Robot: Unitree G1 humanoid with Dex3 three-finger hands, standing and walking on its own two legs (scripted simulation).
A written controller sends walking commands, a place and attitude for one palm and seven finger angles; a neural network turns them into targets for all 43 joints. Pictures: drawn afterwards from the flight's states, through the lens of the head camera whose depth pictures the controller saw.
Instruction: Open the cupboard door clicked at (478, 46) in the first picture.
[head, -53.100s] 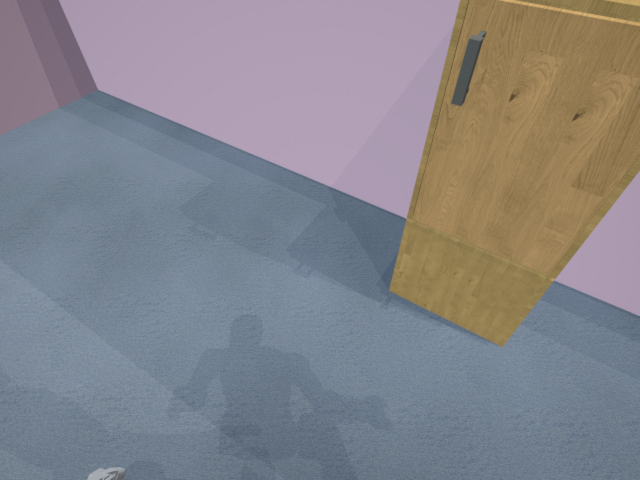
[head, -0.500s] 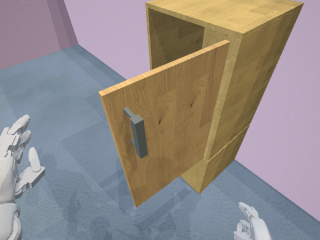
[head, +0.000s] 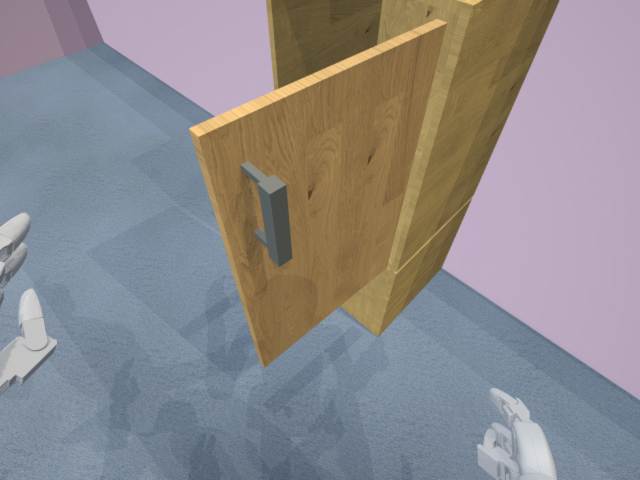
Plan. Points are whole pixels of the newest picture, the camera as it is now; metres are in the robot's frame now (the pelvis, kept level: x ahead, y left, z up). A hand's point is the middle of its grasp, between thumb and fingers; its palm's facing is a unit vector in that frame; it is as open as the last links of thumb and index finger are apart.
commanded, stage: step back with the hand held close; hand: left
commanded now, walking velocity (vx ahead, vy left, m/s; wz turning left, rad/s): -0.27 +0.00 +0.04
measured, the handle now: (266, 215) +0.38 +0.10 +0.13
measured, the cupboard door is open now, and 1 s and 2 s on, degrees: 86 86 86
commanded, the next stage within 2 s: stop stepping back and stand still in 0.64 s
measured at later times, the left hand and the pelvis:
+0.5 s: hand out of the picture +0.11 +0.28 +0.17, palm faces +0.49 -0.73 -0.48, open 7.4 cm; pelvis -0.09 +0.00 -0.01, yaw +3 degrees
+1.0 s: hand out of the picture +0.02 +0.24 +0.16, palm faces +0.38 -0.79 -0.48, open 7.4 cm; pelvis -0.18 -0.02 +0.00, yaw -1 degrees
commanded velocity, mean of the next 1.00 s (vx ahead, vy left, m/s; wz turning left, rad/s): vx -0.18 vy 0.02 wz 0.00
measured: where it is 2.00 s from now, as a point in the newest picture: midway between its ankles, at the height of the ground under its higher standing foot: outside the picture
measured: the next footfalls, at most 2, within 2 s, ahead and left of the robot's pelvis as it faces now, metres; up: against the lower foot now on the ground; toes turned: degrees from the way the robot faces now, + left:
right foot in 0.70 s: -0.20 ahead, -0.12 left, +0.00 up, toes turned -1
left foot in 0.88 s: -0.07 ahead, +0.07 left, +0.00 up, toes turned +0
